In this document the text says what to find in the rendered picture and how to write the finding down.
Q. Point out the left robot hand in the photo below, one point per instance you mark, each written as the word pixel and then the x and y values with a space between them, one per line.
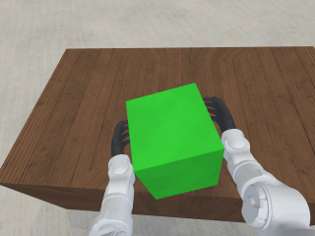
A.
pixel 117 144

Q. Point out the right robot hand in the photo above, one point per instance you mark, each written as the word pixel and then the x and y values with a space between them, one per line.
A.
pixel 223 117

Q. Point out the pedestal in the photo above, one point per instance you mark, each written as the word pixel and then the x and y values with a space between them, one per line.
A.
pixel 61 155

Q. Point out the right robot forearm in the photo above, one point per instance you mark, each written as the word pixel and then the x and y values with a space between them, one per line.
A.
pixel 244 169

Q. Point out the left robot forearm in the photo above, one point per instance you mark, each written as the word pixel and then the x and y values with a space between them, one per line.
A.
pixel 117 204

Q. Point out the carton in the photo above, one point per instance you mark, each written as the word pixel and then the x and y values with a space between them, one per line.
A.
pixel 175 146

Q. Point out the right robot upper arm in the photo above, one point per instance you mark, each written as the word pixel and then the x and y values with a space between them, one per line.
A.
pixel 276 210

